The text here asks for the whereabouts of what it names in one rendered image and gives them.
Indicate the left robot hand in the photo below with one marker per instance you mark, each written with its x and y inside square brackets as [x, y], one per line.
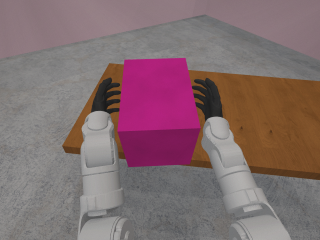
[100, 102]

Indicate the carton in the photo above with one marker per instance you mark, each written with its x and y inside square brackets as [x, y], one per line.
[158, 122]

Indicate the right robot forearm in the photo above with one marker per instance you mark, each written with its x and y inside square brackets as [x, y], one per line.
[241, 196]

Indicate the left robot upper arm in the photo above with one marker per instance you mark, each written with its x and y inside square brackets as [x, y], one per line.
[108, 228]

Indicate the right robot hand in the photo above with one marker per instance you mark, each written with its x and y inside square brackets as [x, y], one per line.
[212, 106]

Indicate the left robot forearm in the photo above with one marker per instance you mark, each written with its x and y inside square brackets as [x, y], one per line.
[102, 191]

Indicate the right robot upper arm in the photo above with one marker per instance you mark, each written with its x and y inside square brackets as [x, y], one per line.
[263, 227]

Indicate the table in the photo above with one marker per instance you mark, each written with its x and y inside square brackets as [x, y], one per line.
[275, 121]

